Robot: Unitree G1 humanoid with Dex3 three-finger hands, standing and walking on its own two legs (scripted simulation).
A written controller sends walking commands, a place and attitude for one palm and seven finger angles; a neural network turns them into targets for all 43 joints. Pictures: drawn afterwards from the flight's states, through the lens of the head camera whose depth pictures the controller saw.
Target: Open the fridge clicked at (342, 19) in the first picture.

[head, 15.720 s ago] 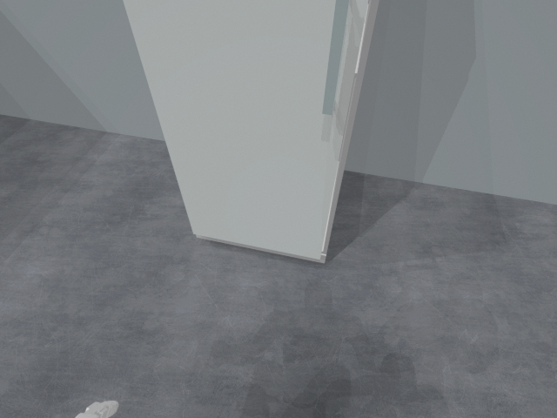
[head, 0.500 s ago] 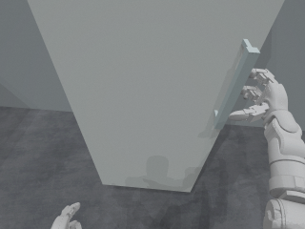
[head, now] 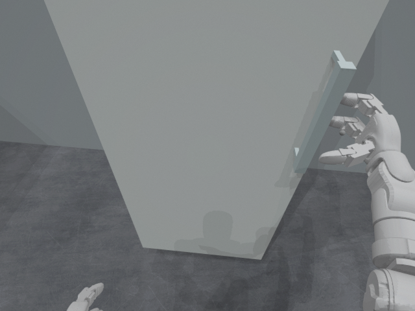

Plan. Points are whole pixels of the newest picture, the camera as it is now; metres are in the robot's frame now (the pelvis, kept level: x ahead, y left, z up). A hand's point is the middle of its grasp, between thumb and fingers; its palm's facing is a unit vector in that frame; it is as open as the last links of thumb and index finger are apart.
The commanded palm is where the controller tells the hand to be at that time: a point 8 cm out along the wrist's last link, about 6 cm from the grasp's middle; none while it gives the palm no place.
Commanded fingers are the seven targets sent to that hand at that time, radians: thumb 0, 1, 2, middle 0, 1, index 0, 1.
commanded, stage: slide the fingers in behind the handle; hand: right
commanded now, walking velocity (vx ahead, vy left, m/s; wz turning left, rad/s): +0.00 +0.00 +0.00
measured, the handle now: (315, 119) +0.46 -0.16 +0.16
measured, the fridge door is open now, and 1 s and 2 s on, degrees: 0 0 0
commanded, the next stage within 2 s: grip the handle and tug to test in 1.48 s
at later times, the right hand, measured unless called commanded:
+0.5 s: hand (328, 131) +0.41 -0.17 +0.18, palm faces +0.01 +1.00 +0.01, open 14.0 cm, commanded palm +0.38 -0.22 +0.17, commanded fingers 0.00 0.50 -0.30 0.30 1.20 0.30 1.20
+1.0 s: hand (320, 133) +0.41 -0.16 +0.17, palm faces +0.01 +1.00 +0.02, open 14.0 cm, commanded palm +0.38 -0.20 +0.17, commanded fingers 0.00 0.50 -0.30 0.30 1.20 0.30 1.20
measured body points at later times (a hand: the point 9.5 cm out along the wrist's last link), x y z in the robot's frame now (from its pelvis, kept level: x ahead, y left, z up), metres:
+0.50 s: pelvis +0.00 +0.00 +0.00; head +0.00 +0.00 +0.45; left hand +0.14 +0.25 -0.10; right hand +0.41 -0.23 +0.18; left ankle -0.02 +0.12 -0.73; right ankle +0.03 -0.13 -0.73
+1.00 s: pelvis +0.01 +0.00 +0.00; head +0.00 +0.01 +0.45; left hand +0.14 +0.26 -0.10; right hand +0.40 -0.21 +0.18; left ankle -0.02 +0.12 -0.73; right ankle +0.03 -0.13 -0.73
